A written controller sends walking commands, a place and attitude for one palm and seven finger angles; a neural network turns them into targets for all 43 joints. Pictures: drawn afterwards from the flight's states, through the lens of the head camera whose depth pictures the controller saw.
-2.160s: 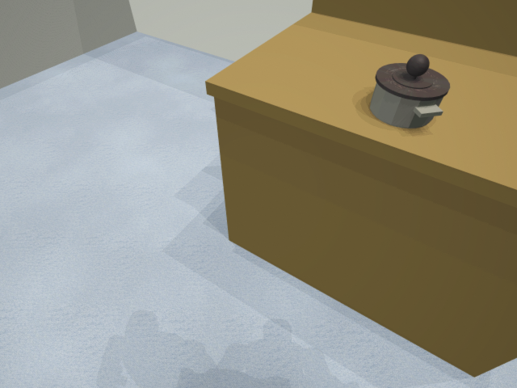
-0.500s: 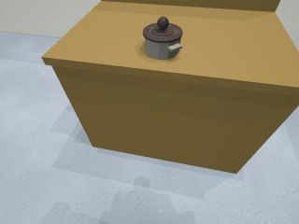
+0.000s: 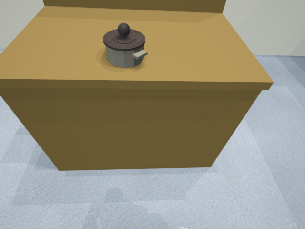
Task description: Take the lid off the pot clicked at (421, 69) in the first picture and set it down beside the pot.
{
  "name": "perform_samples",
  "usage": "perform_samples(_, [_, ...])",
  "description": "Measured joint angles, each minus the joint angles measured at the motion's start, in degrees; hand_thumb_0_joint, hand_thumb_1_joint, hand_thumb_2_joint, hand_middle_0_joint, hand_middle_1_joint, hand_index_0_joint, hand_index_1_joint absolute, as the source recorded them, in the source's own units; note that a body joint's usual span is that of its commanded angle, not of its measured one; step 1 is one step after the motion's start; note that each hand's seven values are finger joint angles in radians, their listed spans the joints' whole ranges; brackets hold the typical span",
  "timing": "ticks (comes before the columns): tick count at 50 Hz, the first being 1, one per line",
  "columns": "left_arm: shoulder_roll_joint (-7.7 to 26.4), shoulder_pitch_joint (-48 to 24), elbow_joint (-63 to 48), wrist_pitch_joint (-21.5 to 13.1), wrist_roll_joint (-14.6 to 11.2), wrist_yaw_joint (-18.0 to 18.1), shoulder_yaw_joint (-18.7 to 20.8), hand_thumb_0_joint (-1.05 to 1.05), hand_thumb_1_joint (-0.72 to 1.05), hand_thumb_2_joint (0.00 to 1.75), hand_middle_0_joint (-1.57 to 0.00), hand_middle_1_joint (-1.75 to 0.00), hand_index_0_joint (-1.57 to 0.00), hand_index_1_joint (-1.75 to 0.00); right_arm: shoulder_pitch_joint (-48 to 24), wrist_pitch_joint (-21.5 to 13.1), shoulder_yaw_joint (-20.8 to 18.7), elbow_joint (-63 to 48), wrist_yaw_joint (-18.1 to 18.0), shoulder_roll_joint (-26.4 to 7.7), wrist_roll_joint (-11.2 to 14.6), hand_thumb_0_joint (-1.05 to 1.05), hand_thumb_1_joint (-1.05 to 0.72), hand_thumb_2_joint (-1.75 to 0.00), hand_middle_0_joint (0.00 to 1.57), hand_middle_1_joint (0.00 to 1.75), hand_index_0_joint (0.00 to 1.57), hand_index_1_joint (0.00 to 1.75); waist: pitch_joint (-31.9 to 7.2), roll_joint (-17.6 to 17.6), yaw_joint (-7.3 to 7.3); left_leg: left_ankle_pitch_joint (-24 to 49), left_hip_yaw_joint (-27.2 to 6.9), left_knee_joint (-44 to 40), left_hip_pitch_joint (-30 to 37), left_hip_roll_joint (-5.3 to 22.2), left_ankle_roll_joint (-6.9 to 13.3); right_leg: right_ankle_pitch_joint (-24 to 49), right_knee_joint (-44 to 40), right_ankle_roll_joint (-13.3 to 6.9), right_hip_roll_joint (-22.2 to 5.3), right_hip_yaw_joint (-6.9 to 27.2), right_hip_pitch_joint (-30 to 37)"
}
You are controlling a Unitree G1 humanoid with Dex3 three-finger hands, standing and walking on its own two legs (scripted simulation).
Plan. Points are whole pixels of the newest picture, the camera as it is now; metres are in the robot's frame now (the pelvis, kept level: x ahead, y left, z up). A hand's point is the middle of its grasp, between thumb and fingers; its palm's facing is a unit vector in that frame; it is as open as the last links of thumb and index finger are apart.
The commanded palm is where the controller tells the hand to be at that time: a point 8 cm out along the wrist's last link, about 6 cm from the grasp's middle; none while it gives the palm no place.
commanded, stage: take the last steps up to it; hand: left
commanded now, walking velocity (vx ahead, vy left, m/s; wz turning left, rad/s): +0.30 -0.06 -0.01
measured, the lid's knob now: (123, 29) +0.75 +0.11 +0.16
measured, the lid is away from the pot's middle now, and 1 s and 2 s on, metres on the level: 0.00 0.00 0.00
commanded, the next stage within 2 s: come to a stop and stand still in 0.50 s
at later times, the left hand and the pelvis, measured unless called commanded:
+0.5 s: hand out of the picture +0.14 +0.11 -0.18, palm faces +0.09 -0.98 -0.20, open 7.2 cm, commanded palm none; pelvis +0.16 -0.06 -0.01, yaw +2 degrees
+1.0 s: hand (107, 197) +0.26 +0.14 -0.19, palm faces +0.07 -0.98 -0.19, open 7.4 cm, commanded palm none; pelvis +0.23 -0.04 -0.01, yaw +1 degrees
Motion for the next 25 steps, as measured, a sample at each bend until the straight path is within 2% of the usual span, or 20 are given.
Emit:
perform_samples(4, [-1.76,-3.21,-0.61,-1.04,-0.25,-0.14,-0.49,0.01,0.91,0.90,-0.20,-0.30,-0.20,-0.29,2.47,0.45,-0.52,2.51,0.28,-0.32,-0.23,0.00,-0.90,-0.90,0.20,0.30,0.21,0.30,1.21,0.88,-1.41,-2.46,0.40,1.40,1.02,1.20,-1.74,-0.52,-8.06,-0.94,0.18,-2.28,2.15])
perform_samples(6, [-2.51,-4.45,-1.01,-2.09,-0.30,-0.16,-0.57,0.01,0.91,0.90,-0.20,-0.30,-0.20,-0.29,3.71,0.74,-0.73,3.71,0.35,-0.44,-0.10,0.00,-0.90,-0.90,0.20,0.30,0.21,0.30,1.57,1.38,-1.66,-5.03,0.35,4.32,0.92,2.06,-2.93,1.71,-13.87,-1.59,1.01,-3.59,5.23])
perform_samples(7, [-2.90,-5.03,-1.12,-2.96,-0.24,-0.06,-0.63,0.01,0.91,0.90,-0.20,-0.30,-0.20,-0.29,4.31,0.83,-0.80,4.33,0.47,-0.49,0.17,0.00,-0.90,-0.90,0.20,0.30,0.21,0.30,1.86,1.85,-1.51,-7.18,0.01,7.71,0.10,2.82,-3.17,4.53,-15.87,-2.40,1.57,-4.17,6.65])
perform_samples(8, [-3.44,-5.66,-1.10,-3.91,-0.20,0.25,-0.66,0.01,0.91,0.90,-0.20,-0.30,-0.20,-0.29,4.24,1.16,-0.81,5.07,0.64,-0.54,0.49,0.00,-0.90,-0.90,0.20,0.30,0.20,0.30,2.46,2.61,-1.39,-9.50,-0.63,14.03,-2.02,3.81,-2.47,5.20,-14.65,-3.10,2.14,-4.93,6.87])
perform_samples(10, [-4.27,-5.58,-1.21,-5.28,-0.67,0.84,-0.94,0.00,0.91,0.90,-0.20,-0.30,-0.20,-0.30,3.40,2.16,-0.86,6.04,1.01,-0.45,0.70,0.00,-0.90,-0.90,0.20,0.30,0.20,0.30,2.75,3.12,-0.97,-12.83,-3.00,30.23,-8.62,3.78,-0.70,2.83,-13.54,-3.97,2.53,-6.36,8.49])
perform_samples(12, [-4.77,-3.99,-0.81,-5.85,-0.96,1.49,-1.00,0.00,0.91,0.90,-0.20,-0.30,-0.20,-0.30,1.94,2.65,-1.27,6.16,1.29,-0.45,0.69,0.01,-0.91,-0.90,0.20,0.30,0.20,0.30,2.02,2.89,0.04,-10.55,-3.43,41.36,-14.75,3.64,0.17,1.78,-15.98,-4.37,3.01,-7.01,11.46])
perform_samples(14, [-4.74,-2.32,-0.82,-6.70,-1.87,2.90,0.44,-0.02,0.93,0.90,-0.21,-0.30,-0.21,-0.30,0.10,2.68,-1.80,5.07,1.27,-0.61,0.55,0.01,-0.91,-0.90,0.20,0.30,0.20,0.30,1.13,3.07,0.78,-7.03,-3.33,45.70,-19.86,4.13,-0.04,2.46,-19.71,-4.43,3.77,-7.81,14.63])
perform_samples(19, [-3.17,1.82,1.31,-7.07,-0.78,3.87,-0.14,-0.04,0.95,0.90,-0.20,-0.30,-0.20,-0.30,-6.78,2.49,-2.61,0.88,1.30,-1.51,0.24,0.00,-0.91,-0.90,0.19,0.29,0.20,0.30,0.06,4.06,1.67,-1.48,-1.96,42.50,-27.41,5.07,-1.49,2.63,-25.56,-4.91,5.36,-8.72,20.32])
perform_samples(25, [-4.05,7.98,4.96,-6.24,-0.33,3.66,-1.61,-0.01,0.93,0.90,-0.20,-0.30,-0.20,-0.29,-14.75,2.15,-2.38,-2.93,2.26,-1.29,0.51,0.00,-0.91,-0.90,0.19,0.29,0.20,0.30,0.27,4.06,3.73,1.35,-0.79,31.06,-27.62,4.39,-1.32,-0.20,-26.89,-4.01,6.01,-8.01,24.87])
